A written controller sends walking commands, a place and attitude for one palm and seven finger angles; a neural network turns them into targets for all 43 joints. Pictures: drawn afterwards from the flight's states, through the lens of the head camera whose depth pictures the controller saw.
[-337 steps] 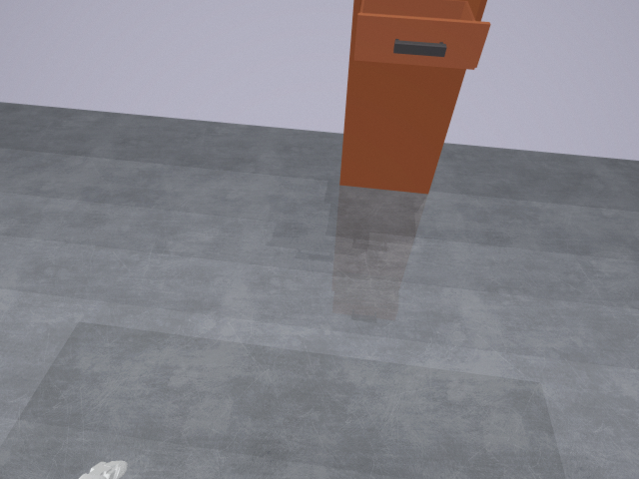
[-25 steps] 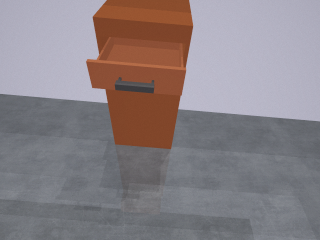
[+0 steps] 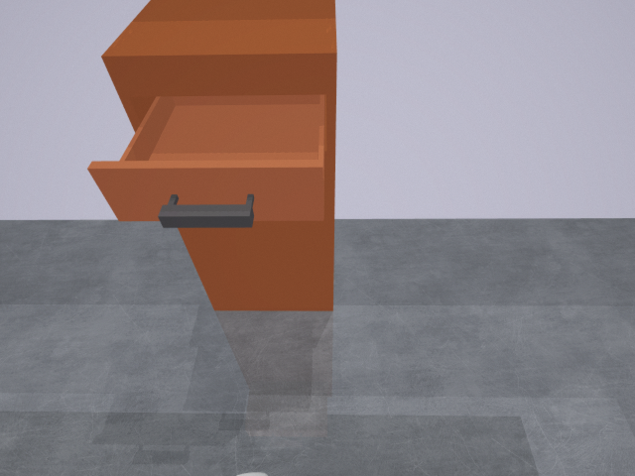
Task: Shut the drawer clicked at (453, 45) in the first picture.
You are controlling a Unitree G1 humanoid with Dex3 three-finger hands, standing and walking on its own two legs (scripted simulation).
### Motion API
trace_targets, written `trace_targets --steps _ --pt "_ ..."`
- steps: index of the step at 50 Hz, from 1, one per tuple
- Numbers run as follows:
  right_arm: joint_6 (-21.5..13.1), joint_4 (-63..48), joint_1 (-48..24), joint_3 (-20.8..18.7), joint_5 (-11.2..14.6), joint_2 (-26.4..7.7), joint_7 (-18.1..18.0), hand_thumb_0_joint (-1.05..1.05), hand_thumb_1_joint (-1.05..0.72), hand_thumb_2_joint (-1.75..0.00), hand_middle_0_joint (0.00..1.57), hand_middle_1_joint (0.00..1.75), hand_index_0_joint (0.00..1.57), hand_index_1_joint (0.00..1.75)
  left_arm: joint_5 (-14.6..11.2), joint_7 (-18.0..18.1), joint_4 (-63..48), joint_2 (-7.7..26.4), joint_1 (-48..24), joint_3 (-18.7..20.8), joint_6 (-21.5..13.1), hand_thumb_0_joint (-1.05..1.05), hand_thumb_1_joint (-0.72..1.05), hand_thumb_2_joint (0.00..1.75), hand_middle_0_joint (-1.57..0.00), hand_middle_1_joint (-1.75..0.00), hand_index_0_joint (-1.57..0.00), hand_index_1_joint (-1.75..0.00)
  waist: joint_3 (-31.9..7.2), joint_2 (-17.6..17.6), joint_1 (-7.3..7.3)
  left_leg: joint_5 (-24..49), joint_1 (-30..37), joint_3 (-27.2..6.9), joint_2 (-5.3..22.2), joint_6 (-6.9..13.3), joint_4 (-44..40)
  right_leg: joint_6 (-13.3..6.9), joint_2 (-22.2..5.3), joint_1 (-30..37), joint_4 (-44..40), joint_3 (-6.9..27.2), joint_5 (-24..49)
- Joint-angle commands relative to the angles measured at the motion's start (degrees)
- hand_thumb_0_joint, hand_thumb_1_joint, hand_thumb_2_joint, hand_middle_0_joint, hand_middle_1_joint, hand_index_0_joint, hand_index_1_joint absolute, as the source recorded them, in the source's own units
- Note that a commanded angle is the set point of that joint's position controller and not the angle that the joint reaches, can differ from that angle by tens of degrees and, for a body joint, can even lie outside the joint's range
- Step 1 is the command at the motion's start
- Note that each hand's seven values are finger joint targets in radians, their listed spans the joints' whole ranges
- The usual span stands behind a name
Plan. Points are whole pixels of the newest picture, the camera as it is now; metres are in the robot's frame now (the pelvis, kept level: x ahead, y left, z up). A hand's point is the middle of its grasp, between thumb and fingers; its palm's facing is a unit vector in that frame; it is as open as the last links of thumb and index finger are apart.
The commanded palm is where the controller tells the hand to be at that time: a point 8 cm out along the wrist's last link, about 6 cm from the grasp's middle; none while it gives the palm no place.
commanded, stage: take the last steps up to it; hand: left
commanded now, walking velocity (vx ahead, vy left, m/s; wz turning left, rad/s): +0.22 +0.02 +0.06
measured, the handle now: (209, 207) +0.52 +0.21 +0.02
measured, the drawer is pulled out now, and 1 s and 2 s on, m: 0.22 0.22 0.22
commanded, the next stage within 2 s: come to a stop and stand still in 0.24 s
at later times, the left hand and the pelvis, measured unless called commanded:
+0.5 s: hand out of the picture +0.11 +0.21 -0.17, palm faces +0.07 -0.99 -0.15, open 7.3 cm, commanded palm none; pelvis +0.13 +0.04 +0.01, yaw +0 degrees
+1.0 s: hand (217, 452) +0.18 +0.16 -0.14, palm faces +0.03 -0.95 -0.30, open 7.3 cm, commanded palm none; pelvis +0.11 -0.03 +0.01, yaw -1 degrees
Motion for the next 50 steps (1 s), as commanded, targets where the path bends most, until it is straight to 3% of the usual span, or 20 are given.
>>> trace_targets --steps 1,9,13,14,15,16,17,18,20,22,25,33,36,37,38,39,40,41,43,50 --pt "-0.05 -3.4 2.31 -0.27 -0.68 -0.08 0.21 0.0 -0.9 -0.9 0.2 0.3 0.2 0.3 0.48 0.46 0.57 5.51 6.37 0.83 -0.64 0.0 0.9 0.9 -0.2 -0.3 -0.2 -0.3 0.15 -8.36 0.07 4.75 -4.32 -0.08 3.1 -1.84 -6.04 -5.07 -14.46 -0.84 -21.71 12.22 0.93" --pt "-1.07 -7.92 -8.42 -0.03 -0.21 -1.27 1.21 0.0 -0.9 -0.9 0.2 0.3 0.2 0.3 0.58 -0.01 2.56 8.87 10.18 1.19 -0.52 0.0 0.9 0.9 -0.2 -0.3 -0.2 -0.3 1.53 -8.28 2.95 5.94 -2.36 2.68 1.42 -2.19 -26.58 -6.47 -15.03 5.23 -20.35 11.91 2.02" --pt "-2.04 -6.69 -5.72 0.19 -0.2 -2.1 0.81 0.0 -0.9 -0.9 0.2 0.3 0.2 0.3 0.28 0.11 3.29 8.48 10.32 1.24 0.31 0.0 0.9 0.9 -0.2 -0.3 -0.2 -0.3 0.63 -6.38 1.1 10.87 10.52 5.11 -1.01 -1.95 -38.51 -3.65 -11.89 2.57 -13.15 9.16 2.01" --pt "-2.52 -5.47 -2.12 -0.04 -0.22 -3.83 0.49 0.0 -0.9 -0.9 0.2 0.3 0.2 0.3 0.15 0.09 3.26 7.21 10.41 0.95 0.68 0.0 0.9 0.9 -0.2 -0.3 -0.2 -0.3 -0.51 -1.71 -0.31 11.87 16.88 3.06 0.14 -1.56 -42.24 -2.04 -9.33 -0.16 -6.74 7.06 0.19" --pt "-2.81 -4.71 1.86 -0.79 -0.64 -7.93 -0.05 0.0 -0.9 -0.9 0.2 0.3 0.2 0.3 -0.03 -0.18 2.5 4.88 11.41 0.5 1.0 0.0 0.9 0.9 -0.2 -0.3 -0.2 -0.3 -2.18 7.69 -1.38 13.38 23.06 -7.89 8.48 2.0 -46.25 0.64 -4.03 -7.22 4.3 3.12 -6.37" --pt "-2.23 -4.44 5.17 -1.63 -0.74 -11.78 -0.45 0.0 -0.9 -0.9 0.2 0.3 0.2 0.3 -0.04 -0.36 1.3 2.9 11.33 0.09 0.83 0.0 0.9 0.9 -0.2 -0.3 -0.2 -0.3 -3.22 15.18 -2.07 14.01 25.31 -19.77 18.25 7.88 -52.35 2.51 0.49 -13.63 17.22 -0.11 -20.83" --pt "-1.93 -4.02 5.33 -1.22 -0.64 -10.91 -1.15 0.0 -0.9 -0.9 0.2 0.3 0.2 0.3 0.44 0.17 0.85 4.37 8.72 0.05 1.4 0.0 0.9 0.9 -0.2 -0.3 -0.2 -0.3 -3.03 14.47 -2.8 12.38 22.04 -21.72 18.71 9.22 -54.91 2.23 -0.53 -14.85 26.1 5.1 -22.87" --pt "-1.84 -4.91 2.17 -0.57 -0.36 -9.35 -1.6 0.0 -0.9 -0.9 0.2 0.3 0.2 0.3 0.35 0.24 0.91 4.19 8.29 0.02 1.57 0.0 0.9 0.9 -0.2 -0.3 -0.2 -0.3 -1.58 9.99 -1.16 18.75 19.15 -20.2 18.58 9.78 -53.77 2.05 -2.05 -15.23 29.12 7.32 -20.69" --pt "-2.22 -6.16 -5.35 0.96 -0.15 -5.25 -2.05 0.0 -0.9 -0.9 0.2 0.3 0.2 0.3 -0.14 0.32 3.49 2.48 10.18 -0.35 1.94 0.0 0.9 0.9 -0.2 -0.3 -0.2 -0.3 -1.35 1.44 2.18 33.4 13.29 -10.24 14.75 8.25 -52.8 3.58 -4.36 -8.53 25.58 9.78 -14.07" --pt "-2.3 -6.25 -7.13 1.11 0.17 -4.64 -2.61 0.0 -0.9 -0.9 0.2 0.3 0.2 0.3 -0.26 0.83 5.12 1.48 13.33 -0.68 3.18 0.0 0.9 0.9 -0.2 -0.3 -0.2 -0.3 -4.66 0.94 3.24 47.16 14.44 -3.95 12.43 6.91 -50.71 5.1 -3.77 -3.82 20.93 9.52 -9.88" --pt "-1.39 -5.22 -7.31 0.58 0.52 -6.36 -3.16 0.0 -0.9 -0.9 0.2 0.3 0.2 0.3 -0.06 1.22 4.72 3.4 12.96 -0.23 4.81 0.0 0.9 0.9 -0.2 -0.3 -0.2 -0.3 -5.91 2.72 2.87 54.15 17.24 -2.87 13.19 7.22 -49.04 5.68 -2.83 -3.64 18.87 8.8 -9.18" --pt "1.02 -6.1 -8.22 -1.89 -0.32 -8.67 -2.77 0.0 -0.9 -0.9 0.2 0.3 0.2 0.3 0.14 1.51 -0.61 4.7 6.87 0.9 6.04 0.0 0.9 0.9 -0.2 -0.3 -0.2 -0.3 -2.97 8.24 1.83 46.32 14.77 -3.87 13.85 8.22 -46.48 4.48 -1.42 -3.9 15.09 8.02 -13.06" --pt "1.38 -6.3 -8.68 -2.24 -0.09 -8.45 -2.05 0.0 -0.9 -0.9 0.2 0.3 0.2 0.3 0.12 1.56 -0.18 4.95 9.5 1.02 4.91 0.0 0.9 0.9 -0.2 -0.3 -0.2 -0.3 -5.06 7.34 3.47 35.89 12.9 -2.11 10.78 4.98 -42.47 4.34 -1.13 3.81 0.69 6.52 -1.62" --pt "1.4 -6.37 -7.99 -2.08 0.26 -7.17 -1.68 0.0 -0.9 -0.9 0.2 0.3 0.2 0.3 0.38 1.65 0.06 6.29 10.32 1.0 4.24 0.0 0.9 0.9 -0.2 -0.3 -0.2 -0.3 -5.76 2.92 3.8 27.59 11.54 -0.47 7.39 2.23 -38.73 4.41 -2.31 7.25 -7.42 7.58 6.39" --pt "1.35 -6.89 -6.01 -1.78 0.73 -4.1 -1.27 0.0 -0.9 -0.9 0.2 0.3 0.2 0.3 0.97 1.99 -0.45 10.2 9.43 1.32 3.4 0.0 0.9 0.9 -0.2 -0.3 -0.2 -0.3 -6.34 -8.52 2.63 13.67 5.77 3.19 1.63 -1.57 -32.42 1.83 -10.54 10.94 -9.99 17.77 22.15" --pt "1.8 -7.97 -6.08 -1.33 0.84 -2.27 -0.91 0.0 -0.9 -0.9 0.2 0.3 0.2 0.3 0.74 1.86 -0.97 13.63 8.51 1.68 3.05 0.0 0.9 0.9 -0.2 -0.3 -0.2 -0.3 -5.09 -14.44 2.66 -8.13 1.46 3.76 -2.98 -3.3 -26.87 -3.52 -20.04 9.94 -10.75 22.99 35.77" --pt "3.18 -8.46 -8.08 -1.49 0.54 -3.18 -1.25 0.0 -0.9 -0.9 0.2 0.3 0.2 0.3 0.51 1.81 -1.05 13.97 9.69 1.81 3.13 0.0 0.9 0.9 -0.2 -0.3 -0.2 -0.3 -6.35 -14.3 4.53 -13.61 1.8 -0.73 -3.2 -3.21 -19.22 -6.68 -21.98 7.4 -11.36 25.12 38.23" --pt "3.72 -8.36 -8.57 -1.62 0.37 -3.61 -1.4 0.0 -0.9 -0.9 0.2 0.3 0.2 0.3 0.49 2.01 -0.81 13.3 8.05 1.85 3.11 0.0 0.9 0.9 -0.2 -0.3 -0.2 -0.3 -4.71 -15.99 3.59 -12.88 -0.45 -3.06 -3.36 -3.19 -13.42 -7.49 -21.05 6.42 -11.15 25.37 38.54" --pt "4.06 -7.05 -6.78 -1.91 0.25 -4.88 -1.11 0.0 -0.9 -0.9 0.2 0.3 0.2 0.3 0.36 2.39 -2.08 11.82 4.25 1.79 3.37 0.0 0.9 0.9 -0.2 -0.3 -0.2 -0.3 -3.77 -10.76 2.25 -6.97 -3.66 -4.35 -3.12 -3.85 -5.96 -7.39 -18.46 8.07 -10.02 21.32 35.33" --pt "4.57 -8.78 -8.19 -1.89 -0.42 -6.29 0.29 0.0 -0.9 -0.9 0.2 0.3 0.2 0.3 0.54 2.6 -3.2 12.16 6.89 2.41 2.97 0.0 0.9 0.9 -0.2 -0.3 -0.2 -0.3 -3.15 -11.37 4.26 1.52 -7.26 -5.15 -3.03 -5.52 -4.96 -5.24 -16.69 10.12 -14.41 21.53 11.69"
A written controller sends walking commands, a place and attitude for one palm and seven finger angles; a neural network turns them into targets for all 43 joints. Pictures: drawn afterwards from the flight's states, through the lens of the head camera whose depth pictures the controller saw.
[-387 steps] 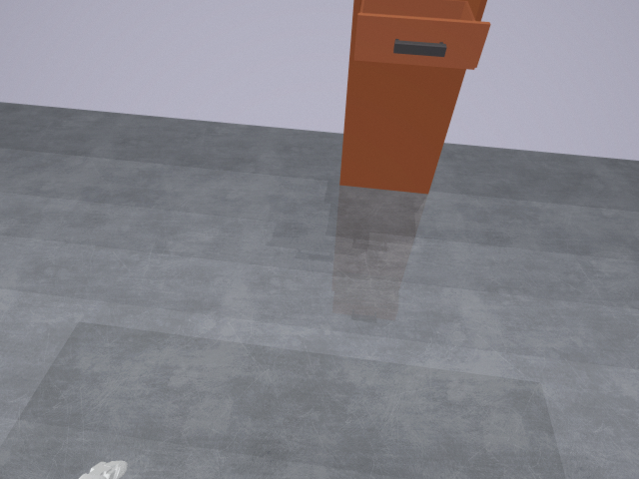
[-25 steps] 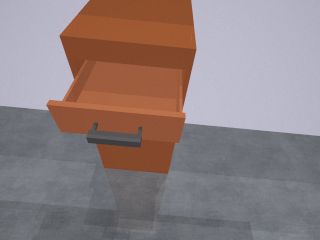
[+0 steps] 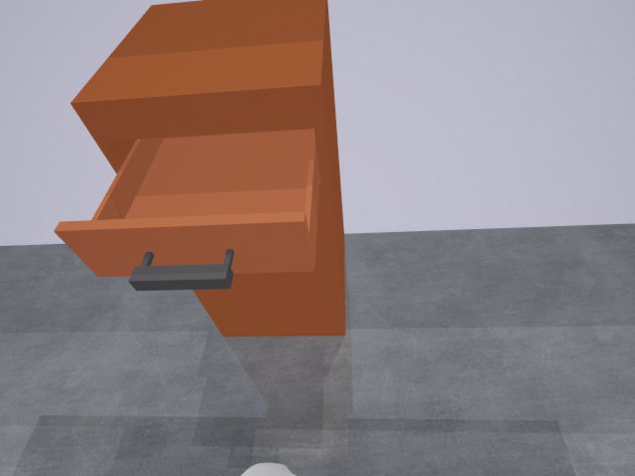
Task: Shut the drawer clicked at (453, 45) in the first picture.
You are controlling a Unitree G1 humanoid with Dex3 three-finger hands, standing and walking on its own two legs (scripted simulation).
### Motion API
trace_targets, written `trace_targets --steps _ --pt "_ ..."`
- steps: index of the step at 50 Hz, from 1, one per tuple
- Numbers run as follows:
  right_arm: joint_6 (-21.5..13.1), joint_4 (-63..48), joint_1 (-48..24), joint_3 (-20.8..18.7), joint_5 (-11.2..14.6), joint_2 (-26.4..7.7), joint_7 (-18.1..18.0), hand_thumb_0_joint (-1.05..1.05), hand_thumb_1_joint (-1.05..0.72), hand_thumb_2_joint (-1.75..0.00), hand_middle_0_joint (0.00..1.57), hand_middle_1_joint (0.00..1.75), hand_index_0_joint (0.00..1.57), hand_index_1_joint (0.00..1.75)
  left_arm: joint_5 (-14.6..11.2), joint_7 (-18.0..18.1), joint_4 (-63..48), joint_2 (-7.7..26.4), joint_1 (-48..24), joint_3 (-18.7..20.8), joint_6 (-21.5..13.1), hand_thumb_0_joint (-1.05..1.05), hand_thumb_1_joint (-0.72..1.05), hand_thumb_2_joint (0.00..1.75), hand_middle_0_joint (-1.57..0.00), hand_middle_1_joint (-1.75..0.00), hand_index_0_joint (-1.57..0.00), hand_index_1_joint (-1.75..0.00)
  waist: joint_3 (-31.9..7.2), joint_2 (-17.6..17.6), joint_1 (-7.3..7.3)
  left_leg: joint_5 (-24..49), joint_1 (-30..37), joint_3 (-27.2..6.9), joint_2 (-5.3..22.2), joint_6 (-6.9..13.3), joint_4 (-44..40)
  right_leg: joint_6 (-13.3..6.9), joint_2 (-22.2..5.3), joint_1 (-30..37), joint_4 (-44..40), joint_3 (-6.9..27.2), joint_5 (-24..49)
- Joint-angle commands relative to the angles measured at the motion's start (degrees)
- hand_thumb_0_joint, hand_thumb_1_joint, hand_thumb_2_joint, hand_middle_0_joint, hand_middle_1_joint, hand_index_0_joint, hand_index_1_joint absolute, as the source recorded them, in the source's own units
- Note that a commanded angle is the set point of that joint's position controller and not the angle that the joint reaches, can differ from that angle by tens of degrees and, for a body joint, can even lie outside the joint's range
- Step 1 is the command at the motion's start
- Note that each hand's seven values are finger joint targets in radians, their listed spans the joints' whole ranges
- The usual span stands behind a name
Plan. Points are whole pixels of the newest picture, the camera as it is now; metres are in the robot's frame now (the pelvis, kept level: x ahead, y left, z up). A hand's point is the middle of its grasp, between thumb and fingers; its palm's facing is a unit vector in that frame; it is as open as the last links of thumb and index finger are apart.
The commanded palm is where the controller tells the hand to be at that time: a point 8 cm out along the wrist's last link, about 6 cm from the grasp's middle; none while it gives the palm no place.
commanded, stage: come to a stop and stand still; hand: left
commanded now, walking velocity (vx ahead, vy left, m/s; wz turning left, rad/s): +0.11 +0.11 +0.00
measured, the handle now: (185, 266) +0.41 +0.24 +0.00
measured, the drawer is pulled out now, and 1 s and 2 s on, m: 0.22 0.22 0.22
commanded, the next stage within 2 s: look again from close up in 0.96 s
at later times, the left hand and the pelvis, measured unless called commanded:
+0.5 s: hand out of the picture -0.03 +0.23 -0.18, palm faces +0.04 -0.98 -0.18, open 7.3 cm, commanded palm none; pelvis -0.02 +0.05 +0.00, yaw +0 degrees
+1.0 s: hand out of the picture +0.04 +0.19 -0.18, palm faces +0.04 -0.97 -0.22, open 7.2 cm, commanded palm none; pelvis +0.00 +0.01 +0.00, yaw +0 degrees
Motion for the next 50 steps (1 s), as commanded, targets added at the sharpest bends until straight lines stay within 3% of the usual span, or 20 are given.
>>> trace_targets --steps 1,5,9,11,13,14,15,16,17,18,21,25,28,31,33,35,36,38,41,50 --pt "-0.57 -3.86 0.66 -0.52 -0.46 -2.95 0.34 0.0 -0.9 -0.9 0.2 0.3 0.2 0.3 0.19 0.53 -1.88 12.79 5.95 3.44 -0.57 0.0 0.9 0.9 -0.2 -0.3 -0.2 -0.3 -3.39 -12.08 2.46 2.53 -4.63 -2.21 2.28 -0.53 -1.28 -5.54 -14.63 6.24 -12.8 15.66 6.37" --pt "-1.32 -3.93 1.06 -0.08 -0.33 -2.76 0.66 0.0 -0.9 -0.9 0.2 0.3 0.2 0.3 0.6 -0.37 -2.21 13.25 5.84 3.42 -0.4 0.0 0.9 0.9 -0.2 -0.3 -0.2 -0.3 -2.44 -13.86 2.49 0.9 -0.07 0.51 2.43 0.08 -11.42 -4.65 -12.71 3.53 -17.36 16.32 -9.66" --pt "-2.62 -3.81 2.01 0.75 0.06 -1.63 0.48 0.0 -0.9 -0.9 0.2 0.3 0.2 0.3 0.9 -0.86 -1.24 13.94 5.76 3.6 -0.32 0.0 0.9 0.9 -0.2 -0.3 -0.2 -0.3 -2.87 -15.74 2.67 -2.25 6.28 2.99 1.5 1.29 -23.39 -5.25 -11.8 2.01 -19.56 16.54 -13.44" --pt "-3.39 -2.29 5.99 1.27 0.13 -0.69 0.1 0.0 -0.9 -0.9 0.2 0.3 0.2 0.3 0.58 -0.87 -0.21 13.86 4.56 3.44 -0.08 0.0 0.9 0.9 -0.2 -0.3 -0.2 -0.3 -3.63 -14.18 0.82 0.67 12.8 4.18 0.67 2.1 -31.21 -3.99 -9.96 -0.89 -18.85 14.52 -14.25" --pt "-4.26 0.4 11.8 1.7 0.3 -0.05 -0.56 0.0 -0.9 -0.9 0.2 0.3 0.2 0.3 0.01 -1.01 0.52 11.79 3.27 2.86 0.34 0.0 0.9 0.9 -0.2 -0.3 -0.2 -0.3 -3.82 -11.51 -1.73 6.13 24.05 4.62 0.76 2.59 -42.88 -0.64 -5.92 -8.14 -14.3 11.05 -17.87" --pt "-4.88 0.8 13.36 1.49 -0.08 -2.28 -0.97 0.0 -0.9 -0.9 0.2 0.3 0.2 0.3 -0.48 -1.21 0.68 8.99 4.08 2.09 0.57 0.0 0.9 0.9 -0.2 -0.3 -0.2 -0.3 -3.25 -2.74 -2.17 0.47 24.12 -1.36 5.35 3.88 -47.46 0.95 -2.67 -11.61 -7.73 8.29 -17.81" --pt "-5.12 0.37 13.3 1.01 -0.73 -5.79 -1.25 0.0 -0.9 -0.9 0.2 0.3 0.2 0.3 -0.78 -1.52 0.22 5.67 4.83 1.44 0.69 0.0 0.9 0.9 -0.2 -0.3 -0.2 -0.3 -0.53 8.22 -2.21 -13.16 18.23 -14.52 15.25 7.13 -54.66 2.55 1.76 -13.92 2.95 2.48 -13.83" --pt "-4.67 -1.32 10.19 0.85 -0.87 -8.55 -1.72 0.0 -0.9 -0.9 0.2 0.3 0.2 0.3 -0.53 -1.7 -0.72 4.96 4.32 1.34 0.54 0.0 0.9 0.9 -0.2 -0.3 -0.2 -0.3 3.31 9.14 -1.31 -19.17 9.7 -21.23 20.71 10.34 -58.62 3.07 3.16 -14.69 10.44 -0.03 -13.21" --pt "-4.82 -1.28 7.14 1.17 -0.86 -7.49 -1.67 0.0 -0.9 -0.9 0.2 0.3 0.2 0.3 0.49 -1.76 0.47 5.48 2.39 1.65 1.14 0.0 0.9 0.9 -0.2 -0.3 -0.2 -0.3 6.31 12.09 -1.53 -22.33 2.99 -21.39 20.05 10.25 -61.54 2.98 1.78 -11.99 15.99 3.28 -11.47" --pt "-5.11 -1.29 5.61 1.72 -0.7 -6.0 -1.91 0.0 -0.9 -0.9 0.2 0.3 0.2 0.3 0.65 -2.06 1.1 6.16 4.37 1.91 1.18 0.0 0.9 0.9 -0.2 -0.3 -0.2 -0.3 6.98 12.42 0.11 -18.84 2.63 -19.43 18.47 9.97 -61.23 2.91 1.69 -12.21 19.64 3.98 -10.27" --pt "-6.15 -0.19 6.81 2.38 -0.28 -3.38 -2.58 0.0 -0.9 -0.9 0.2 0.3 0.2 0.3 0.42 -2.73 3.63 5.7 6.49 1.8 0.51 0.0 0.9 0.9 -0.2 -0.3 -0.2 -0.3 5.11 4.48 0.41 3.43 11.96 -9.88 14.04 9.63 -55.71 4.13 1.3 -15.73 24.53 3.91 -5.05" --pt "-6.47 2.46 11.58 2.27 -0.33 -2.59 -3.53 0.0 -0.9 -0.9 0.2 0.3 0.2 0.3 -0.15 -2.39 2.88 5.05 4.0 1.4 0.76 0.0 0.9 0.9 -0.2 -0.3 -0.2 -0.3 1.61 5.18 -1.03 32.71 19.13 -7.21 15.89 11.62 -48.85 4.98 0.46 -14.67 19.99 3.3 -7.91" --pt "-6.0 3.84 11.89 1.83 -0.34 -2.58 -3.57 0.0 -0.9 -0.9 0.2 0.3 0.2 0.3 -0.86 -2.01 2.75 4.2 2.01 0.88 0.38 0.0 0.9 0.9 -0.2 -0.3 -0.2 -0.3 0.2 6.9 -1.97 41.82 18.94 -6.46 15.29 11.62 -44.33 4.33 1.21 -7.13 9.1 1.39 -9.73" --pt "-5.98 5.05 12.14 1.46 0.28 -1.42 -3.37 0.0 -0.9 -0.9 0.2 0.3 0.2 0.3 -0.81 -1.62 5.54 4.86 8.02 1.1 -0.73 0.0 0.9 0.9 -0.2 -0.3 -0.2 -0.3 -3.89 3.09 0.4 33.59 15.85 -4.11 10.86 7.14 -37.63 3.51 0.64 6.23 -7.36 1.36 8.05" --pt "-6.05 4.64 13.01 2.43 0.99 3.13 -2.68 0.0 -0.9 -0.9 0.2 0.3 0.2 0.3 -0.9 -0.68 7.35 8.55 9.35 1.11 -1.44 0.0 0.9 0.9 -0.2 -0.3 -0.2 -0.3 -5.78 -6.77 -0.3 9.81 5.97 0.93 5.4 2.91 -36.32 -0.35 -9.86 16.09 -5.59 9.77 27.45" --pt "-5.09 5.35 12.83 2.52 0.58 3.62 -2.93 0.0 -0.9 -0.9 0.2 0.3 0.2 0.3 -0.94 -0.44 7.68 8.76 8.78 1.22 -1.71 0.0 0.9 0.9 -0.2 -0.3 -0.2 -0.3 -6.28 -14.45 -0.39 4.07 9.35 2.64 4.7 2.01 -34.57 -2.97 -10.56 12.32 -6.81 11.16 29.81" --pt "-4.85 5.89 13.02 2.51 0.49 3.5 -2.98 0.0 -0.9 -0.9 0.2 0.3 0.2 0.3 -0.95 -0.32 7.52 7.73 7.09 0.93 -1.62 0.0 0.9 0.9 -0.2 -0.3 -0.2 -0.3 -4.98 -14.41 -0.85 4.0 10.66 2.48 5.22 2.05 -34.89 -3.22 -9.89 9.9 -7.78 10.04 27.48" --pt "-5.01 7.14 13.69 2.82 0.47 3.95 -2.87 0.0 -0.9 -0.9 0.2 0.3 0.2 0.3 -1.13 -0.29 7.22 6.03 4.84 0.36 -1.22 0.0 0.9 0.9 -0.2 -0.3 -0.2 -0.3 -2.89 -8.01 -1.54 14.2 14.22 1.3 6.35 2.44 -39.52 -1.71 -5.99 6.62 -6.48 6.41 22.02" --pt "-5.46 7.64 12.45 2.95 0.3 2.74 -2.97 0.0 -0.9 -0.9 0.2 0.3 0.2 0.3 -1.29 -0.26 7.29 5.56 5.09 0.31 -1.12 0.0 0.9 0.9 -0.2 -0.3 -0.2 -0.3 -2.23 -2.98 -0.41 22.82 14.83 0.83 7.64 2.62 -41.08 0.23 -3.41 8.09 -4.54 4.19 22.6" --pt "-5.05 6.4 9.74 2.97 0.36 1.46 -2.9 0.0 -0.9 -0.9 0.2 0.3 0.2 0.3 -1.05 -0.2 7.03 6.61 4.84 0.19 -1.08 0.0 0.9 0.9 -0.2 -0.3 -0.2 -0.3 -1.09 -2.56 -0.48 18.84 16.1 1.18 7.42 2.52 -42.39 0.5 -3.21 7.43 -7.12 5.05 19.03"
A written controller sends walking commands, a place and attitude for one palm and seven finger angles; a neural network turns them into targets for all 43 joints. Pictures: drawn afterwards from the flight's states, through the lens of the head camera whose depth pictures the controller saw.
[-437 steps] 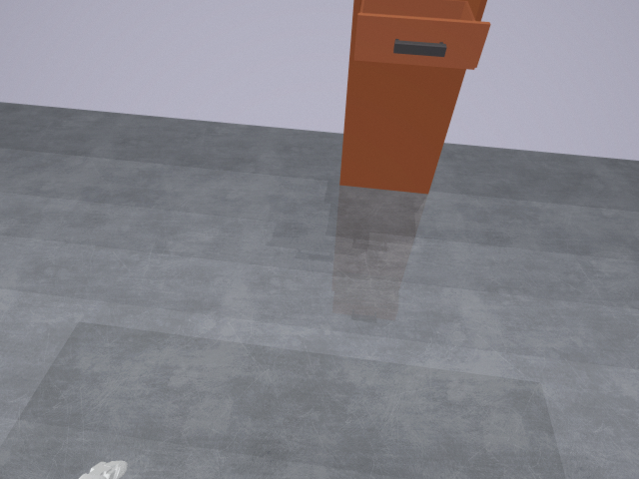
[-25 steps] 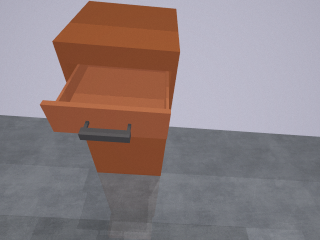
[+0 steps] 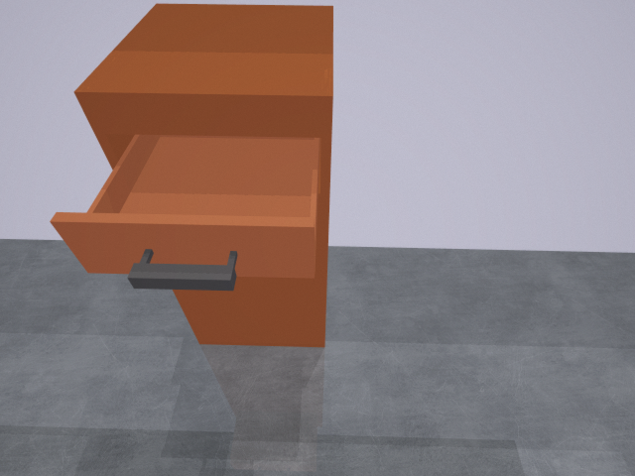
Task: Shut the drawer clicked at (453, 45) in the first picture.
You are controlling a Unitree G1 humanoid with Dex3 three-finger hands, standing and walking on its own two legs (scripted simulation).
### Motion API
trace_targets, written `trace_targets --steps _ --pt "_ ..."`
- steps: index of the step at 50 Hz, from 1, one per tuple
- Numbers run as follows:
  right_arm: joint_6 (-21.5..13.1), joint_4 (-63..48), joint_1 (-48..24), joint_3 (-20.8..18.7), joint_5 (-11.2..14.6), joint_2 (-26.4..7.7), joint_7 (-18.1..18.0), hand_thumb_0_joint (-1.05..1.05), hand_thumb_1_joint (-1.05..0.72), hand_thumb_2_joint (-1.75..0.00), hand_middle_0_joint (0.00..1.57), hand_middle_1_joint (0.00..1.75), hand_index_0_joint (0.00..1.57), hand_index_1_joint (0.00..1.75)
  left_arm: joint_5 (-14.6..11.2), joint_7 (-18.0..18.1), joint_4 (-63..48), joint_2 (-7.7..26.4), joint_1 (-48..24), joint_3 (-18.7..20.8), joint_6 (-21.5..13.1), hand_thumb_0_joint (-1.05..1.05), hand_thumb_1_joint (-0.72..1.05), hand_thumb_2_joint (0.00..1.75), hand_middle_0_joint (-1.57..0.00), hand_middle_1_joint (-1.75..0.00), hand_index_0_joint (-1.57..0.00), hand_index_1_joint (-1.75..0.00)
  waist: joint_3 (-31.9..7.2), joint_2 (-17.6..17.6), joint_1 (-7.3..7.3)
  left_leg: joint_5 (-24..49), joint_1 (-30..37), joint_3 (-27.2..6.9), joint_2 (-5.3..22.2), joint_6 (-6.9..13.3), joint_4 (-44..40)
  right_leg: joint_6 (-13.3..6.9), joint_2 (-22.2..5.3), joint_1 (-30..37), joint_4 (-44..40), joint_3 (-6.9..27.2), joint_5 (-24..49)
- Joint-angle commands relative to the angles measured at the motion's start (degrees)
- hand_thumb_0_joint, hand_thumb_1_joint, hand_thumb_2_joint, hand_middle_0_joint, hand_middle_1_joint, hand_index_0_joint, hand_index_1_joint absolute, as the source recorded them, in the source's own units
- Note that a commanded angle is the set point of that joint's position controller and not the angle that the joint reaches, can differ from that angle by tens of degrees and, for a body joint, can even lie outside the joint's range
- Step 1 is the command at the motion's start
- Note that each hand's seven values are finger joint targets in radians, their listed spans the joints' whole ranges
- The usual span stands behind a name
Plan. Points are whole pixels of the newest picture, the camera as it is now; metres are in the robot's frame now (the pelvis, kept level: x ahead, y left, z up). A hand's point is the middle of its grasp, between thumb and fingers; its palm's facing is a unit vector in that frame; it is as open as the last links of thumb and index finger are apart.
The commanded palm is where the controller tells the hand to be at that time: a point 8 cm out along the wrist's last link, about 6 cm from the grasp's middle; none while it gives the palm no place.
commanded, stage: look again from close up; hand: left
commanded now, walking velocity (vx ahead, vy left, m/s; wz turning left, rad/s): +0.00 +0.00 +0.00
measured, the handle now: (187, 265) +0.41 +0.23 +0.01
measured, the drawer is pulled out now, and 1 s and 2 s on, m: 0.22 0.22 0.22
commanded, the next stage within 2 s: shuffle to correct the standing spot in 0.60 s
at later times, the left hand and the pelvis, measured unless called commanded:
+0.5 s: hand out of the picture +0.01 +0.26 -0.17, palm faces +0.01 -0.96 -0.27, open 7.3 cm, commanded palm none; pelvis -0.03 +0.05 +0.00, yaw -1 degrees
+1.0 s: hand out of the picture -0.03 +0.21 -0.18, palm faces -0.02 -0.98 -0.19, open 7.3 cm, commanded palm none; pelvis +0.00 +0.04 -0.01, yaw -2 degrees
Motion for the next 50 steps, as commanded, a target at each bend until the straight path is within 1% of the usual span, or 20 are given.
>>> trace_targets --steps 1,2,3,4,5,6,7,9,12,14,18,24,35,36,40,42,45,47,49,50 --pt "0.16 -0.45 5.22 -0.65 -0.14 -4.17 -0.32 0.0 -0.9 -0.9 0.2 0.3 0.2 0.3 0.06 -0.31 -0.62 5.34 4.44 0.78 -0.41 0.0 0.9 0.9 -0.2 -0.3 -0.2 -0.3 1.99 -1.48 0.16 14.22 -4.22 -0.4 2.6 2.48 -2.72 0.31 -7.37 3.05 -4.73 6.63 19.88" --pt "0.24 -0.5 5.04 -0.63 -0.17 -4.32 -0.32 0.0 -0.9 -0.9 0.2 0.3 0.2 0.3 0.08 -0.35 -0.59 5.3 4.5 0.74 -0.38 0.0 0.9 0.9 -0.2 -0.3 -0.2 -0.3 2.45 -1.77 0.18 12.99 -4.34 -0.45 2.44 2.49 -2.87 0.32 -7.31 2.61 -5.33 6.93 18.27" --pt "1.12 -7.29 -0.04 -1.36 -1.33 -10.41 0.08 0.0 -0.9 -0.9 0.2 0.3 0.2 0.3 0.89 0.21 -5.43 13.47 5.91 0.21 -1.02 0.0 0.9 0.9 -0.2 -0.3 -0.2 -0.3 10.2 -6.08 0.42 11.43 -8.2 -2.11 0.04 3.74 -0.01 1.72 -4.61 -2.52 -3.07 8.47 13.94" --pt "0.25 -8.44 1.02 -2.52 -0.91 -9.31 0.26 0.0 -0.9 -0.9 0.2 0.3 0.2 0.3 0.55 0.23 -5.21 11.22 5.89 1.21 -1.3 0.0 0.9 0.9 -0.2 -0.3 -0.2 -0.3 3.25 -0.33 0.33 6.38 -9.25 -0.52 0.94 3.59 4.12 0.33 -8.48 -2.56 -2.63 10.99 5.78" --pt "0.2 -8.9 1.74 -2.39 -0.78 -8.39 0.32 0.0 -0.9 -0.9 0.2 0.3 0.2 0.3 0.7 0.08 -6.5 12.28 5.83 1.27 -1.71 0.0 0.9 0.9 -0.2 -0.3 -0.2 -0.3 -2.94 0.72 -0.24 3.87 -8.83 -0.25 -0.41 3.59 7.16 -0.98 -9.99 -0.25 -4.27 13.78 5.63" --pt "0.33 -9.33 1.91 -2.49 -0.6 -7.57 0.37 0.0 -0.9 -0.9 0.2 0.3 0.2 0.3 0.89 0.05 -7.01 12.18 5.88 1.41 -1.92 0.0 0.9 0.9 -0.2 -0.3 -0.2 -0.3 -5.25 -2.98 -0.14 0.76 -9.8 -0.05 -1.27 3.42 9.65 -1.82 -11.5 0.57 -6.81 15.53 1.38" --pt "0.11 -10.12 1.12 -2.48 -0.49 -8.44 0.45 0.0 -0.9 -0.9 0.2 0.3 0.2 0.3 1.04 0.14 -7.5 12.28 5.7 1.53 -2.2 0.0 0.9 0.9 -0.2 -0.3 -0.2 -0.3 -4.65 -6.49 0.02 0.06 -11.82 -0.56 -1.57 3.62 11.21 -2.87 -12.17 0.9 -7.51 16.51 3.27" --pt "-0.07 -10.75 0.68 -2.26 -0.51 -9.0 0.75 0.0 -0.9 -0.9 0.2 0.3 0.2 0.3 0.96 0.17 -8.0 12.11 4.34 1.36 -2.24 0.0 0.9 0.9 -0.2 -0.3 -0.2 -0.3 -2.6 -8.14 -0.82 0.74 -11.02 -0.57 -0.87 4.12 10.05 -3.72 -12.44 -1.18 -6.78 14.32 5.28" --pt "-1.0 -10.41 0.88 -2.22 -0.52 -11.21 0.64 0.0 -0.9 -0.9 0.2 0.3 0.2 0.3 0.59 -0.21 -8.65 12.18 2.36 1.44 -2.01 0.0 0.9 0.9 -0.2 -0.3 -0.2 -0.3 -1.0 -0.01 -1.04 9.53 -7.94 -2.03 0.94 4.83 4.51 -1.57 -8.1 -3.09 -2.06 8.76 9.96" --pt "-1.15 -10.17 0.09 -1.79 -0.48 -11.25 0.71 0.0 -0.9 -0.9 0.2 0.3 0.2 0.3 0.4 -0.25 -8.31 11.1 3.65 0.94 -1.43 0.0 0.9 0.9 -0.2 -0.3 -0.2 -0.3 -2.04 1.2 -0.02 15.95 -7.96 -2.31 1.95 4.96 3.63 -0.35 -6.92 -0.07 0.72 6.38 14.28" --pt "-0.93 -10.39 -1.4 -1.26 -0.48 -11.89 0.66 0.0 -0.9 -0.9 0.2 0.3 0.2 0.3 0.46 -0.36 -8.01 10.6 4.03 0.44 -0.5 0.0 0.9 0.9 -0.2 -0.3 -0.2 -0.3 -0.22 1.2 0.64 17.22 -8.85 -3.0 2.65 5.36 1.48 0.55 -6.32 0.28 1.14 5.31 11.65" --pt "-0.41 -9.8 -1.88 -0.46 -0.6 -11.64 1.06 0.0 -0.9 -0.9 0.2 0.3 0.2 0.3 0.53 -0.59 -7.64 9.73 3.85 -0.28 0.5 0.0 0.9 0.9 -0.2 -0.3 -0.2 -0.3 4.25 1.88 0.91 6.47 -12.47 -4.3 2.68 5.51 -3.53 1.93 -5.75 -0.96 -0.71 5.02 3.88" --pt "-0.61 -7.07 0.61 -0.34 -0.23 -9.84 0.97 0.0 -0.9 -0.9 0.2 0.3 0.2 0.3 0.57 -0.39 -6.43 7.58 6.02 -0.24 0.3 0.0 0.9 0.9 -0.2 -0.3 -0.2 -0.3 2.57 -0.65 0.76 9.38 -9.95 -3.75 2.35 5.79 -4.16 2.41 -6.36 0.08 -0.45 5.26 7.48" --pt "-0.61 -6.49 1.39 -0.31 -0.33 -9.73 0.94 0.0 -0.9 -0.9 0.2 0.3 0.2 0.3 0.6 -0.45 -5.87 7.2 6.49 -0.26 0.22 0.0 0.9 0.9 -0.2 -0.3 -0.2 -0.3 1.73 -0.46 0.57 6.12 -8.93 -3.76 2.41 5.88 -4.62 2.38 -6.09 0.2 -0.3 4.79 5.04" --pt "0.33 -5.51 2.96 -1.12 -0.64 -10.86 0.89 0.0 -0.9 -0.9 0.2 0.3 0.2 0.3 1.34 -1.13 -5.81 5.43 6.81 -0.1 0.78 0.0 0.9 0.9 -0.2 -0.3 -0.2 -0.3 7.77 3.27 0.05 -15.7 -12.21 -7.59 5.13 7.53 -11.11 2.29 -3.39 -4.92 3.38 1.47 -5.41" --pt "0.53 -5.57 3.53 -1.49 -0.78 -11.06 0.72 0.0 -0.9 -0.9 0.2 0.3 0.2 0.3 1.62 -1.54 -5.74 4.51 7.84 0.14 0.75 0.0 0.9 0.9 -0.2 -0.3 -0.2 -0.3 9.63 4.26 0.19 -17.77 -12.82 -8.54 6.18 8.47 -11.46 1.91 -2.81 -6.53 4.99 0.82 -5.84" --pt "0.18 -5.21 5.11 -1.65 -0.77 -10.44 0.45 0.0 -0.9 -0.9 0.2 0.3 0.2 0.3 1.58 -2.01 -5.75 3.91 9.61 0.65 0.34 0.0 0.9 0.9 -0.2 -0.3 -0.2 -0.3 9.23 2.9 0.39 -13.04 -11.76 -7.39 6.33 9.08 -8.18 1.11 -3.27 -6.24 5.03 1.45 -4.41" --pt "-0.12 -5.32 5.56 -1.52 -0.71 -9.19 0.37 0.0 -0.9 -0.9 0.2 0.3 0.2 0.3 1.39 -2.02 -5.3 4.33 11.81 1.11 -0.05 0.0 0.9 0.9 -0.2 -0.3 -0.2 -0.3 8.65 1.17 1.07 -9.9 -13.85 -5.4 4.54 8.76 -4.07 0.35 -4.56 -3.46 3.55 3.55 -4.58" --pt "-0.42 -5.55 5.53 -1.16 -0.46 -7.53 0.4 0.0 -0.9 -0.9 0.2 0.3 0.2 0.3 1.27 -1.78 -4.51 5.36 14.14 1.66 -0.45 0.0 0.9 0.9 -0.2 -0.3 -0.2 -0.3 7.77 -4.82 1.8 -6.74 -18.26 -1.56 0.74 7.67 3.87 -1.22 -7.41 1.2 0.35 8.63 -4.43" --pt "-0.64 -5.86 5.37 -0.8 -0.35 -5.61 0.5 0.0 -0.9 -0.9 0.2 0.3 0.2 0.3 1.15 -1.5 -3.56 6.9 16.46 2.22 -0.84 0.0 0.9 0.9 -0.2 -0.3 -0.2 -0.3 5.97 -11.07 2.41 -5.65 -22.13 2.67 -2.61 6.43 11.44 -3.22 -11.53 5.92 -2.8 13.71 -1.81"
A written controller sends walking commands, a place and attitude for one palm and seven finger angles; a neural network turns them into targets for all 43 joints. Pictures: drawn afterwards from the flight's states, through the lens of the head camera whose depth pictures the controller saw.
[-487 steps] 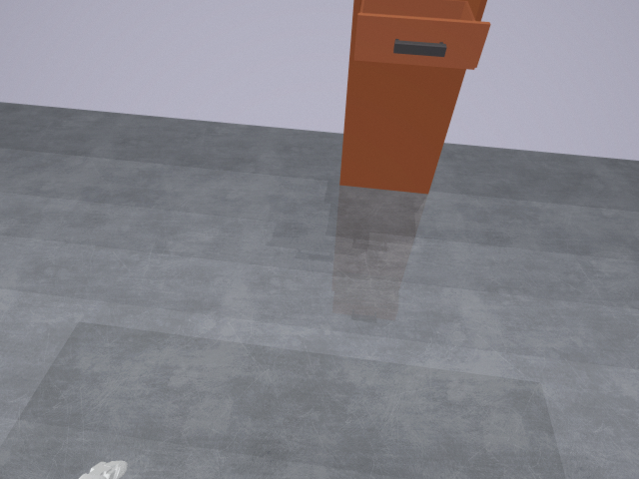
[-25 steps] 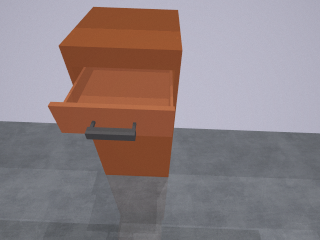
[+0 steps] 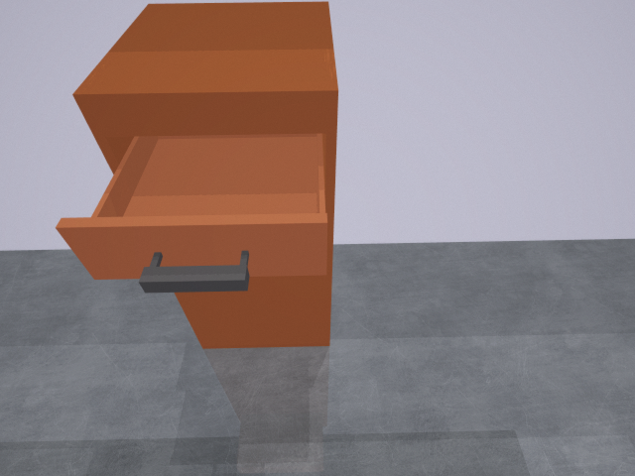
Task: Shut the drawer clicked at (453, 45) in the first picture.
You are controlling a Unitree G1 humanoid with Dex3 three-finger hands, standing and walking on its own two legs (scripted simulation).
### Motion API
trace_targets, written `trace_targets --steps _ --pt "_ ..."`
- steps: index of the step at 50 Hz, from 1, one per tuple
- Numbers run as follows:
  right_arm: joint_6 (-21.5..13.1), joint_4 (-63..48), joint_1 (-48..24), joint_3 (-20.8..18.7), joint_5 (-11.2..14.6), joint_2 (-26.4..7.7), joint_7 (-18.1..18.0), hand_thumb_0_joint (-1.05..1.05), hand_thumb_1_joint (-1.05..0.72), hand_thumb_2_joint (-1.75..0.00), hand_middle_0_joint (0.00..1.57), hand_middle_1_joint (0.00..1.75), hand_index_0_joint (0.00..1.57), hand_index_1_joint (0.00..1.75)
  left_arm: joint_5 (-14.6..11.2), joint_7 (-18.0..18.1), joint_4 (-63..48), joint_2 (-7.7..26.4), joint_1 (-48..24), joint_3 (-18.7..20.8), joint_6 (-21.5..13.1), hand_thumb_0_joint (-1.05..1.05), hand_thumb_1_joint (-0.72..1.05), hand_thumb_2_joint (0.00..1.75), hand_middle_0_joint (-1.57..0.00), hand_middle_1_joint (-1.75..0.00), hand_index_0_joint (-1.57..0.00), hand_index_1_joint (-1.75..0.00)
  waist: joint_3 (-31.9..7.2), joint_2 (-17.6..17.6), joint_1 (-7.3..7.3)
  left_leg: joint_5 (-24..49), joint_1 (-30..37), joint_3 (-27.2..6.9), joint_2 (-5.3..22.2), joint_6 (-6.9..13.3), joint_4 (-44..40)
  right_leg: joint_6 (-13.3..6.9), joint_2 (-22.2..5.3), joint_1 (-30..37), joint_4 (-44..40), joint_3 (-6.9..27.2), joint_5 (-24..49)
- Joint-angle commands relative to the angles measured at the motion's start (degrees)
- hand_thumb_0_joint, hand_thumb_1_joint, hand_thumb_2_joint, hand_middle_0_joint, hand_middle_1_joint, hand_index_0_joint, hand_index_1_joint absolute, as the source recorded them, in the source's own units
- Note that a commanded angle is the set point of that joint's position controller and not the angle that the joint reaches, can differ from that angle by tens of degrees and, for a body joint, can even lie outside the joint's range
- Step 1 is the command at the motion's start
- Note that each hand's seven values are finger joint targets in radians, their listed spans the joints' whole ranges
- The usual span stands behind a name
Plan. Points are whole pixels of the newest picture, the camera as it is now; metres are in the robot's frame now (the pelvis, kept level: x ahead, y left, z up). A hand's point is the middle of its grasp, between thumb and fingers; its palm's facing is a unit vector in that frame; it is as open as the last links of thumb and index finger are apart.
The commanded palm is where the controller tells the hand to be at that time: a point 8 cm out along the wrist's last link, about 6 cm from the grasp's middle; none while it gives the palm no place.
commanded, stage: come to a stop and stand still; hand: left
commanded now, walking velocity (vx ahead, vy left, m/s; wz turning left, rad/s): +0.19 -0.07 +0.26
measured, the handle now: (198, 267) +0.40 +0.20 +0.02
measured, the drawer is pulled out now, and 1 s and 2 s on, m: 0.22 0.22 0.22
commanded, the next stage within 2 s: look again from close up in 1.40 s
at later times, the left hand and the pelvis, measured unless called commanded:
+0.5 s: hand out of the picture +0.07 +0.18 -0.16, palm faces +0.08 -0.96 -0.28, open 7.3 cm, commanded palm none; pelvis +0.05 -0.01 +0.00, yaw +2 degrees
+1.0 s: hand out of the picture +0.04 +0.20 -0.17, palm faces +0.06 -0.98 -0.20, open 7.3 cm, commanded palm none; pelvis +0.03 +0.01 +0.01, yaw +2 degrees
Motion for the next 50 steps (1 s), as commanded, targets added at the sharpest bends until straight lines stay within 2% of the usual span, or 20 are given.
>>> trace_targets --steps 1,4,7,9,10,12,16,22,23,25,27,29,32,39,40,41,42,44,46,50 --pt "-1.73 -4.53 -1.93 -0.74 0.13 -2.57 -0.55 0.0 -0.9 -0.9 0.2 0.3 0.2 0.3 -0.63 0.88 0.13 9.76 9.61 3.26 -2.38 0.0 0.9 0.9 -0.2 -0.3 -0.2 -0.3 2.27 -16.08 3.46 -3.84 -21.98 2.04 -0.3 1.62 11.76 -9.43 -13.63 12.98 -13.83 17.14 5.46" --pt "-2.27 -6.44 -7.08 -1.07 0.43 -2.04 -0.18 0.0 -0.9 -0.9 0.2 0.3 0.2 0.3 -0.08 1.58 0.57 8.25 9.3 3.25 -2.75 0.0 0.9 0.9 -0.2 -0.3 -0.2 -0.3 2.33 -8.42 3.45 -11.32 -26.23 -0.81 2.19 1.42 21.09 -15.55 -17.97 13.24 -13.5 18.74 17.3" --pt "-2.02 -2.23 2.78 -0.35 0.57 0.03 -0.41 0.0 -0.9 -0.9 0.2 0.3 0.2 0.3 -0.66 1.75 -1.78 6.58 -1.1 2.57 -1.87 0.0 0.9 0.9 -0.2 -0.3 -0.2 -0.3 0.28 -5.13 -2.92 9.17 -4.03 1.31 0.99 0.25 -2.42 -7.85 -10.18 0.31 -5.05 4.4 21.66" --pt "-2.51 -0.73 5.44 -0.9 -0.16 -6.18 -1.09 0.0 -0.9 -0.9 0.2 0.3 0.2 0.3 -1.45 2.01 -2.69 1.67 0.95 1.4 -1.21 0.0 0.9 0.9 -0.2 -0.3 -0.2 -0.3 -0.82 9.82 -0.85 41.88 2.91 -11.49 13.4 5.21 -6.63 -0.21 -1.58 -5.67 2.6 -2.17 2.85" --pt "-1.82 -1.72 2.12 -0.95 -0.02 -6.32 -1.09 0.0 -0.9 -0.9 0.2 0.3 0.2 0.3 -1.06 2.51 -2.27 1.7 1.18 1.13 -1.03 0.0 0.9 0.9 -0.2 -0.3 -0.2 -0.3 0.84 8.0 -0.12 44.71 -2.38 -10.54 15.08 6.96 -7.73 0.11 -0.86 -1.04 2.13 -2.07 -6.3" --pt "-1.64 -2.27 -1.85 -0.56 0.29 -5.98 -1.51 0.0 -0.9 -0.9 0.2 0.3 0.2 0.3 -0.96 2.67 -0.86 2.06 1.75 0.92 -0.56 0.0 0.9 0.9 -0.2 -0.3 -0.2 -0.3 4.35 7.38 1.13 55.09 -3.35 -8.38 11.98 5.44 -5.54 0.06 -1.79 1.0 -1.66 -1.78 4.1" --pt "-1.01 -3.38 -1.52 -2.31 0.68 -7.21 -2.22 0.0 -0.9 -0.9 0.2 0.3 0.2 0.3 -0.93 3.25 -1.87 4.38 2.1 1.75 -0.63 0.0 0.9 0.9 -0.2 -0.3 -0.2 -0.3 -2.4 1.82 -0.28 66.78 6.16 -4.09 9.77 2.98 -0.37 -0.49 -2.67 1.19 0.22 -1.59 22.3" --pt "0.03 -6.66 -6.14 -3.4 -0.34 -9.12 -2.08 0.0 -0.9 -0.9 0.2 0.3 0.2 0.3 -0.59 2.13 -7.1 4.79 -1.66 2.8 0.48 0.0 0.9 0.9 -0.2 -0.3 -0.2 -0.3 -0.94 5.32 0.47 59.81 6.1 -6.45 13.83 6.73 -2.94 -0.62 -0.58 -3.92 1.62 -0.5 -0.07" --pt "0.11 -7.26 -7.14 -3.39 -0.34 -9.11 -1.93 0.0 -0.9 -0.9 0.2 0.3 0.2 0.3 -0.55 2.03 -7.46 5.05 -1.11 2.85 0.22 0.0 0.9 0.9 -0.2 -0.3 -0.2 -0.3 -1.48 3.82 1.05 57.91 5.67 -5.4 12.32 5.65 -1.26 -0.79 -0.6 -1.96 -1.74 -0.36 5.33" --pt "0.52 -8.44 -8.57 -3.41 0.11 -7.12 -1.61 0.0 -0.9 -0.9 0.2 0.3 0.2 0.3 -0.23 2.59 -6.65 8.94 1.74 3.56 -0.7 0.0 0.9 0.9 -0.2 -0.3 -0.2 -0.3 -4.57 -4.14 1.83 38.8 -3.82 -0.14 5.8 0.79 6.44 -2.81 -7.12 8.81 -4.31 6.16 43.74" --pt "1.38 -10.71 -13.35 -2.84 0.52 -3.84 -0.86 0.0 -0.9 -0.9 0.2 0.3 0.2 0.3 -0.17 2.98 -5.19 11.98 4.46 3.46 -1.22 0.0 0.9 0.9 -0.2 -0.3 -0.2 -0.3 -4.7 -12.96 4.54 -9.89 -17.52 -0.19 -0.48 -1.36 16.57 -10.84 -18.15 17.03 -5.36 13.18 71.27" --pt "1.77 -11.15 -15.22 -2.88 0.46 -4.38 -0.86 0.0 -0.9 -0.9 0.2 0.3 0.2 0.3 0.06 3.26 -6.06 11.68 2.0 3.27 -0.98 0.0 0.9 0.9 -0.2 -0.3 -0.2 -0.3 -4.21 -12.76 3.9 -11.61 -22.01 -3.54 -0.41 -1.48 24.97 -13.44 -18.35 18.3 -5.38 13.09 67.77" --pt "2.19 -10.88 -15.62 -3.02 0.53 -5.32 0.11 0.0 -0.9 -0.9 0.2 0.3 0.2 0.3 0.13 3.05 -8.28 12.47 -2.48 3.36 -0.67 0.0 0.9 0.9 -0.2 -0.3 -0.2 -0.3 -1.02 -10.48 2.86 -6.74 -21.85 -3.48 -0.35 -2.47 26.1 -12.61 -15.89 13.38 -7.56 9.61 52.99" --pt "0.85 -8.33 -7.72 -2.02 0.24 -5.32 1.06 0.0 -0.9 -0.9 0.2 0.3 0.2 0.3 -0.52 1.69 -9.12 12.68 -8.49 3.38 -0.37 0.0 0.9 0.9 -0.2 -0.3 -0.2 -0.3 -0.96 -11.42 -1.02 11.72 -0.56 1.26 -0.37 -2.11 -1.82 -5.85 -9.39 -0.97 -8.77 4.38 14.15" --pt "0.19 -7.45 -6.05 -2.05 -0.03 -6.95 0.93 0.0 -0.9 -0.9 0.2 0.3 0.2 0.3 -0.63 1.42 -8.86 10.8 -7.45 2.92 -0.06 0.0 0.9 0.9 -0.2 -0.3 -0.2 -0.3 -1.46 -5.38 -1.07 13.31 3.51 -1.66 1.58 -1.18 -4.74 -3.97 -6.62 -3.89 -5.44 3.5 5.34" --pt "-0.25 -7.29 -5.09 -2.4 -0.67 -10.4 0.82 0.0 -0.9 -0.9 0.2 0.3 0.2 0.3 -0.61 1.18 -8.96 8.15 -5.48 2.56 0.35 0.0 0.9 0.9 -0.2 -0.3 -0.2 -0.3 -0.96 4.44 -0.64 11.37 2.97 -11.04 9.31 2.14 -8.48 -1.68 -1.92 -7.21 -1.19 0.59 -6.66" --pt "0.1 -7.59 -5.57 -2.62 -1.04 -13.05 0.83 0.0 -0.9 -0.9 0.2 0.3 0.2 0.3 -0.41 0.98 -8.98 6.0 -4.38 2.02 0.39 0.0 0.9 0.9 -0.2 -0.3 -0.2 -0.3 1.14 8.88 -0.09 -1.87 -5.13 -18.02 14.73 5.53 -14.56 -0.34 0.59 -4.88 1.62 -2.42 -12.76" --pt "-0.25 -7.41 -6.72 -2.45 -1.26 -12.1 0.5 0.0 -0.9 -0.9 0.2 0.3 0.2 0.3 -0.01 0.72 -8.25 6.09 -6.62 1.97 0.83 0.0 0.9 0.9 -0.2 -0.3 -0.2 -0.3 5.65 10.54 -0.64 -13.56 -12.34 -24.52 15.79 8.27 -23.15 -0.91 0.73 -5.1 11.61 -1.46 -13.71" --pt "-0.52 -7.53 -9.26 -1.54 -1.07 -9.9 -0.03 0.0 -0.9 -0.9 0.2 0.3 0.2 0.3 -0.26 0.09 -6.66 5.2 -4.91 1.79 0.62 0.0 0.9 0.9 -0.2 -0.3 -0.2 -0.3 4.77 9.13 0.77 -6.67 -12.84 -20.05 14.43 8.13 -22.15 -1.48 -0.85 -4.07 13.73 0.79 -11.31" --pt "-0.67 -5.57 -9.08 -1.25 -0.37 -8.67 -0.61 0.0 -0.9 -0.9 0.2 0.3 0.2 0.3 -0.73 0.07 -3.39 3.53 0.33 1.15 -0.35 0.0 0.9 0.9 -0.2 -0.3 -0.2 -0.3 -0.74 3.58 2.26 6.61 -8.3 -11.94 11.01 5.74 -14.45 -0.64 0.09 4.36 -5.16 -0.38 -0.89"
